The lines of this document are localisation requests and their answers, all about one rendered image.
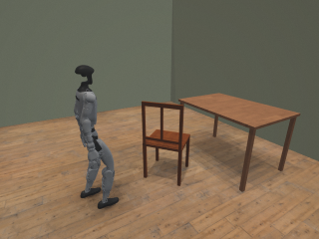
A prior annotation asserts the robot right upper arm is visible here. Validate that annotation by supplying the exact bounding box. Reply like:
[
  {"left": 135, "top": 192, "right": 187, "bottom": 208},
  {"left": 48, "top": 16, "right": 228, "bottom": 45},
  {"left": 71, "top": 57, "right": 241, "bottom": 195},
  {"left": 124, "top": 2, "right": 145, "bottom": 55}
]
[{"left": 80, "top": 92, "right": 96, "bottom": 125}]

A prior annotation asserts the robot left hand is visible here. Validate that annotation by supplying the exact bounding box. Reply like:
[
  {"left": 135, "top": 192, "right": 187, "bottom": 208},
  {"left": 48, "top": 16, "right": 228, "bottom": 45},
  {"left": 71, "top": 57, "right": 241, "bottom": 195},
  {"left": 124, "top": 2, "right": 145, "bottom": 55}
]
[{"left": 80, "top": 133, "right": 86, "bottom": 147}]

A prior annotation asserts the robot head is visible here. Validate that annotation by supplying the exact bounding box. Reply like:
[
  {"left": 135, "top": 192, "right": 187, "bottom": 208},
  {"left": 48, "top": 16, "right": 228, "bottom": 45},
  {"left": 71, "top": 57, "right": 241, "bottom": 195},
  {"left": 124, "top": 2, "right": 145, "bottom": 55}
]
[{"left": 75, "top": 65, "right": 95, "bottom": 93}]

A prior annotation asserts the left robot forearm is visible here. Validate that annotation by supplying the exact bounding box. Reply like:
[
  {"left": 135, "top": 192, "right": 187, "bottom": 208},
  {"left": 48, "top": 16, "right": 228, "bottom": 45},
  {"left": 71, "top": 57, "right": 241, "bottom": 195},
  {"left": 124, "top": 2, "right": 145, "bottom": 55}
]
[{"left": 75, "top": 114, "right": 83, "bottom": 132}]

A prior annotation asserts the right robot forearm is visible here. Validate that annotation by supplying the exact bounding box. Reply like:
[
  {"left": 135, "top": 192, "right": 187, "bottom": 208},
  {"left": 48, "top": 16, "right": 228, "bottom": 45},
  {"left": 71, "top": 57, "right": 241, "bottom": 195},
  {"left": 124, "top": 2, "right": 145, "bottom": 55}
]
[{"left": 82, "top": 119, "right": 96, "bottom": 151}]

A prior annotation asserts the robot left shin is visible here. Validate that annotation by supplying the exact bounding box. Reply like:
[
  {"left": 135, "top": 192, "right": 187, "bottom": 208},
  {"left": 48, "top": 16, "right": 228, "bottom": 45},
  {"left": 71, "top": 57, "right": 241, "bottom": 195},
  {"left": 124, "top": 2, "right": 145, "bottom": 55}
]
[{"left": 85, "top": 166, "right": 100, "bottom": 193}]

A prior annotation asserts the chair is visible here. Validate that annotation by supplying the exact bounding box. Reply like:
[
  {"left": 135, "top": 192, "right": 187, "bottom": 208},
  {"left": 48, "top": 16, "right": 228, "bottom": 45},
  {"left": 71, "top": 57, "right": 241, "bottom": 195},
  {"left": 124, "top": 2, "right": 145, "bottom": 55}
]
[{"left": 142, "top": 101, "right": 190, "bottom": 186}]

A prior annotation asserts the table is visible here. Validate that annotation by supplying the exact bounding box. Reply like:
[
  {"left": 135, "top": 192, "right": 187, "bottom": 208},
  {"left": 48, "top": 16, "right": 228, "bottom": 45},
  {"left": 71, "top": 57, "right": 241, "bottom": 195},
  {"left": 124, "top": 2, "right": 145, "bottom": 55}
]
[{"left": 178, "top": 93, "right": 301, "bottom": 192}]

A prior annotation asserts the robot left upper arm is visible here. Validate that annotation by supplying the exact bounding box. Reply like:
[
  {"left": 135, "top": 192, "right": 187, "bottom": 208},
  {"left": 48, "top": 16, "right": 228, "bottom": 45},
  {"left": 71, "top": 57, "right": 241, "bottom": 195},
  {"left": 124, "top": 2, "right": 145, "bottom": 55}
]
[{"left": 74, "top": 99, "right": 79, "bottom": 116}]

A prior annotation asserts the robot right hand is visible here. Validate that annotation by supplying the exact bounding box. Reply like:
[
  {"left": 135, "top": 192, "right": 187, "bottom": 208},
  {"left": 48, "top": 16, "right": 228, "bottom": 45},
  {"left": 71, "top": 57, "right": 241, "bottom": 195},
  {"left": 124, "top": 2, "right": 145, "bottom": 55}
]
[{"left": 88, "top": 149, "right": 101, "bottom": 169}]

